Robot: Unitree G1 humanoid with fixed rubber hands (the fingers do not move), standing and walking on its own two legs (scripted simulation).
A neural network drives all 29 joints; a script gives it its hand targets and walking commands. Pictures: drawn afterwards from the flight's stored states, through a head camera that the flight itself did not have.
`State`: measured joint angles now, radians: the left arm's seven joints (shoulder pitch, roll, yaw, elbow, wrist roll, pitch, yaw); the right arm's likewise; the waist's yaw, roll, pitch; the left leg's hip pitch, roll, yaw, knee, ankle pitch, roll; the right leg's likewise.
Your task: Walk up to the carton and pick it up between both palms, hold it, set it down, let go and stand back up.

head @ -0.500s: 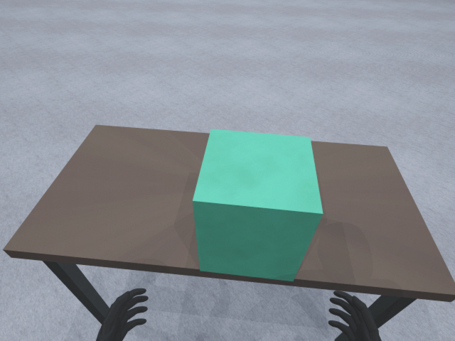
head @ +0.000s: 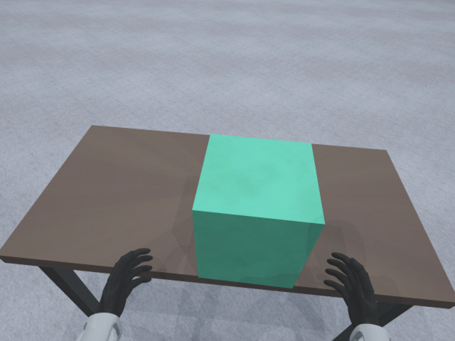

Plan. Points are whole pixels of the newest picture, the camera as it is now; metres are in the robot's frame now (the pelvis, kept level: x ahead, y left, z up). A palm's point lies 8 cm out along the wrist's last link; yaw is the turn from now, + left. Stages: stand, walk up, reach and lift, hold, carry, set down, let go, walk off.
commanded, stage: reach and lift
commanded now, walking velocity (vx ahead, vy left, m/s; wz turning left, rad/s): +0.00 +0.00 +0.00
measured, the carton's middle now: (252, 213) +0.40 -0.01 -0.01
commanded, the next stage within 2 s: none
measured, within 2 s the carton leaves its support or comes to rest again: neither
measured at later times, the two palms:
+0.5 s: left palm (108, 248) +0.26 +0.23 +0.05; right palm (366, 255) +0.28 -0.19 +0.06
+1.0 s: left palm (127, 193) +0.35 +0.22 +0.09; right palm (360, 202) +0.36 -0.19 +0.10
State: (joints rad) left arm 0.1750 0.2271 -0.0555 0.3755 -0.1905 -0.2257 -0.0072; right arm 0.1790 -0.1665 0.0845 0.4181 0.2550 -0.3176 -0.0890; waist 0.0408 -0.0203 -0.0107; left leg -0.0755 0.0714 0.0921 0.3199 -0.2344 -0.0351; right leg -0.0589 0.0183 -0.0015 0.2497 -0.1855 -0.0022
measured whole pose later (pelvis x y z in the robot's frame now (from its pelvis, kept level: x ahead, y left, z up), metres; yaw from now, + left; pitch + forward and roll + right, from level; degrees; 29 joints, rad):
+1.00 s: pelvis -0.03 +0.00 +0.00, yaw +2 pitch +8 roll -1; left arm -0.54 0.30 0.06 0.55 -0.25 0.23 0.01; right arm -0.57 -0.26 0.00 0.60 0.33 0.13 -0.17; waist -0.02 0.00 -0.08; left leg -0.30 0.06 0.06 0.35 -0.18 -0.02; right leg -0.27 0.01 -0.03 0.27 -0.13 0.00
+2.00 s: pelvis -0.04 +0.01 -0.02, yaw +1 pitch +26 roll -1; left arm -0.97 0.32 -0.11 1.39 -0.39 -0.26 0.03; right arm -0.94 -0.22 0.02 1.20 0.31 -0.13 -0.11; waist -0.05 0.02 -0.28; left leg -0.75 0.05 0.06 0.44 -0.15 0.00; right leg -0.71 -0.01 -0.03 0.36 -0.10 0.02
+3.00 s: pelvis -0.02 +0.00 +0.00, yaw +5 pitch +20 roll -1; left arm -0.73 -0.04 0.46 1.06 0.36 -0.31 0.03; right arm -0.66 0.11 -0.63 0.90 -0.47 -0.28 -0.08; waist -0.07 0.03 -0.17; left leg -0.47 0.03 0.00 0.17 -0.05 -0.02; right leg -0.42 -0.01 -0.09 0.12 -0.04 0.00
